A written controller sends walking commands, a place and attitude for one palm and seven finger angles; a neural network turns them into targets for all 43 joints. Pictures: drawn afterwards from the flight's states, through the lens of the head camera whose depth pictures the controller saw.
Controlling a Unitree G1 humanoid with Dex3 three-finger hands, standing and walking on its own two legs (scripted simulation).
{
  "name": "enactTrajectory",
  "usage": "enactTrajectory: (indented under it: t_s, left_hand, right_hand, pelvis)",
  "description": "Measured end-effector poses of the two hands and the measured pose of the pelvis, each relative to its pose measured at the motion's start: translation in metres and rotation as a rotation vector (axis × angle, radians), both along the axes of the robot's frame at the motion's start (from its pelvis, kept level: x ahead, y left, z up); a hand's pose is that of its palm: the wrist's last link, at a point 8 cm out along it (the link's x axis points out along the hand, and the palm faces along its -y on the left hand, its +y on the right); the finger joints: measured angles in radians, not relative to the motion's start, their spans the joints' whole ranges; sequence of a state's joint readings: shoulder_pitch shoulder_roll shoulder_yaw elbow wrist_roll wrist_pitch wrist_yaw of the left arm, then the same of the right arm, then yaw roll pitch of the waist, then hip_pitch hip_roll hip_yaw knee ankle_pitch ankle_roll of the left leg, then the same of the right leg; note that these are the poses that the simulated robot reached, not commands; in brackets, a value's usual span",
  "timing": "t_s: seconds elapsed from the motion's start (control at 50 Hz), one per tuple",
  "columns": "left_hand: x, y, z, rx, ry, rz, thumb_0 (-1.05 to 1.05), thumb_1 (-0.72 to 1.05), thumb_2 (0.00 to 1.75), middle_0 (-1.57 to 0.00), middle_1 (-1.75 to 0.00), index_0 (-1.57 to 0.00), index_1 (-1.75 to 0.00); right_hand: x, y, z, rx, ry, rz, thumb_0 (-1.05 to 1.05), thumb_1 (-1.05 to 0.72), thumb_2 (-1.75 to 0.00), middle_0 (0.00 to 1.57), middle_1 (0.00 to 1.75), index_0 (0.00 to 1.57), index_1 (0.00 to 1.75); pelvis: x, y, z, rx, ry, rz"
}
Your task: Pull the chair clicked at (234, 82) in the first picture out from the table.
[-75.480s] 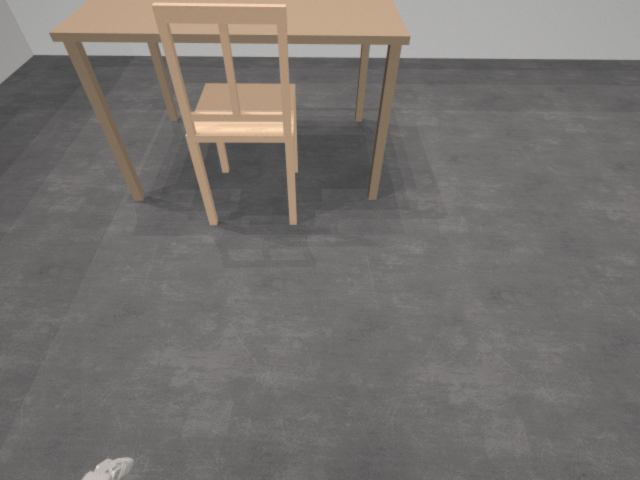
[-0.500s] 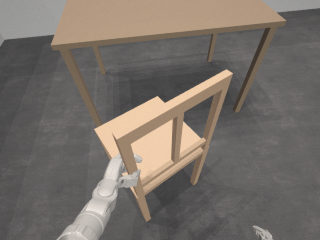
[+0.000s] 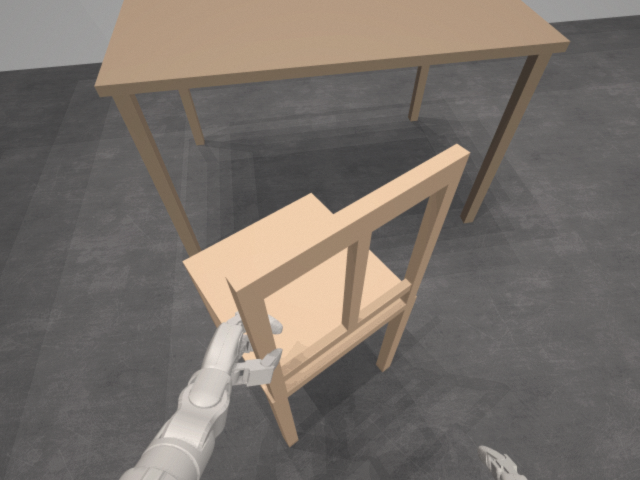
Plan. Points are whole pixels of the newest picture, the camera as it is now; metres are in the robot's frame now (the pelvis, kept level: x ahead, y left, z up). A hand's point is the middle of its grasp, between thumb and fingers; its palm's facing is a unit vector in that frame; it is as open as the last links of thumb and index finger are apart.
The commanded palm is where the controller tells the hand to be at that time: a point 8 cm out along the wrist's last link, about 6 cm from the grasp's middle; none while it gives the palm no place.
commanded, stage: stop walking, hand still on the chair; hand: left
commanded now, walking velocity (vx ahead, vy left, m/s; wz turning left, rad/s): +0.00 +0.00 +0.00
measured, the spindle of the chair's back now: (354, 285) +0.42 -0.04 -0.08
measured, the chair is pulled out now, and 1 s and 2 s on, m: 0.47 0.47 0.47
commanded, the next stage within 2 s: open the thumb and straighten the fingers in 0.18 s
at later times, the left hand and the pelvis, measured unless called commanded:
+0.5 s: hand (256, 356) +0.29 +0.11 -0.07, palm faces -0.13 -0.98 -0.15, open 7.8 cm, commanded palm +0.28 +0.17 -0.06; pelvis -0.01 +0.00 -0.01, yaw +2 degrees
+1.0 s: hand (235, 337) +0.32 +0.14 -0.07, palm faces -0.11 -0.98 -0.15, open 16.9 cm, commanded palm +0.30 +0.18 -0.06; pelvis +0.01 +0.01 -0.03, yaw +3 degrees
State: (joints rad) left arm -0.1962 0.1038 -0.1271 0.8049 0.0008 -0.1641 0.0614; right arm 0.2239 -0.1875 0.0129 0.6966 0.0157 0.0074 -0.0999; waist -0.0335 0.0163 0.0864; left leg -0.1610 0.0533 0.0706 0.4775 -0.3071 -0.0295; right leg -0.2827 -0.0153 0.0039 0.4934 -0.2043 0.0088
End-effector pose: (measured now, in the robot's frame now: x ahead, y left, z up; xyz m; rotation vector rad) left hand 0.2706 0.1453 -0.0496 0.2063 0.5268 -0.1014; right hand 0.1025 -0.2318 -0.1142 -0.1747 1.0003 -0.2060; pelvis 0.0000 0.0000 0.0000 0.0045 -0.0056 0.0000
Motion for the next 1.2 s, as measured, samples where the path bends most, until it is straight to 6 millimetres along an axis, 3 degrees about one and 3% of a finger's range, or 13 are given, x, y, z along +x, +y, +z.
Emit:
enactTrajectory:
  t_s: [0.2, 0.38, 0.48, 0.6, 0.76, 0.82, 0.92, 1.0, 1.14, 1.2]
  left_hand:
    - [-0.002, -0.002, 0.001, -0.001, 0.012, 0.029, 0.08, 0.54, 0.77, -0.14, -1.22, -0.48, -1.44]
    - [0.001, 0.004, -0.002, -0.038, 0.005, 0.019, 0.08, 0.48, 0.75, -0.18, -1.25, -0.49, -1.44]
    - [0.006, 0.013, -0.003, -0.033, -0.036, 0.015, 0.06, 0.32, 0.65, -0.31, -1.34, -0.5, -1.44]
    - [0.015, 0.027, -0.006, -0.003, -0.015, 0.025, 0.03, -0.09, 0.43, -0.4, -1.34, -0.48, -1.38]
    - [0.027, 0.03, -0.006, -0.035, -0.012, 0.015, 0.0, -0.43, 0.25, -0.32, -0.99, -0.35, -1.0]
    - [0.031, 0.029, -0.005, -0.047, -0.018, 0.01, 0.0, -0.48, 0.23, -0.27, -0.81, -0.28, -0.81]
    - [0.04, 0.043, -0.008, -0.015, -0.002, 0.036, -0.01, -0.52, 0.21, -0.16, -0.47, -0.17, -0.47]
    - [0.036, 0.049, -0.005, -0.02, -0.002, 0.04, -0.01, -0.53, 0.2, -0.08, -0.25, -0.09, -0.25]
    - [0.021, 0.035, -0.011, -0.048, 0.025, 0.011, -0.01, -0.54, 0.2, -0.02, -0.07, -0.03, -0.07]
    - [0.019, 0.042, -0.015, -0.037, 0.025, 0.034, -0.01, -0.54, 0.2, -0.01, -0.04, -0.02, -0.04]
  right_hand:
    - [-0.006, -0.022, 0.009, -0.052, -0.008, -0.027, 0.01, -0.9, -0.9, 0.2, 0.3, 0.2, 0.3]
    - [-0.016, -0.02, 0.01, -0.028, -0.001, -0.034, 0.01, -0.9, -0.9, 0.2, 0.3, 0.2, 0.3]
    - [-0.019, -0.017, 0.008, -0.013, -0.019, 0.006, 0.01, -0.9, -0.9, 0.2, 0.3, 0.2, 0.3]
    - [-0.019, -0.011, -0.007, 0.017, -0.014, 0.036, 0.01, -0.9, -0.9, 0.2, 0.3, 0.2, 0.3]
    - [-0.01, -0.003, -0.017, 0.032, -0.034, 0.046, 0.01, -0.9, -0.9, 0.2, 0.3, 0.2, 0.3]
    - [-0.004, -0.002, -0.018, 0.031, -0.045, 0.054, 0.01, -0.9, -0.9, 0.2, 0.3, 0.2, 0.3]
    - [0.006, -0.006, -0.016, 0.013, -0.054, 0.065, 0.01, -0.9, -0.9, 0.2, 0.3, 0.2, 0.3]
    - [0.015, -0.009, -0.015, 0.008, -0.072, 0.068, 0.01, -0.9, -0.9, 0.2, 0.3, 0.2, 0.3]
    - [0.031, -0.011, -0.012, -0.006, -0.104, 0.092, 0.01, -0.9, -0.9, 0.2, 0.3, 0.2, 0.3]
    - [0.036, -0.012, -0.011, -0.015, -0.113, 0.1, 0.01, -0.9, -0.9, 0.2, 0.3, 0.2, 0.3]
  pelvis:
    - [-0.005, -0.003, 0.001, -0.002, 0.003, 0.0]
    - [-0.006, 0.0, -0.001, 0.003, 0.047, 0.022]
    - [-0.01, 0.002, -0.007, 0.001, 0.09, 0.03]
    - [-0.01, 0.008, -0.015, 0.002, 0.136, 0.036]
    - [-0.003, 0.012, -0.024, 0.002, 0.174, 0.038]
    - [0.001, 0.012, -0.026, 0.002, 0.182, 0.039]
    - [0.003, 0.009, -0.029, 0.0, 0.192, 0.044]
    - [0.007, 0.009, -0.029, -0.006, 0.202, 0.049]
    - [0.011, 0.008, -0.031, -0.009, 0.205, 0.062]
    - [0.009, 0.005, -0.033, -0.005, 0.202, 0.061]
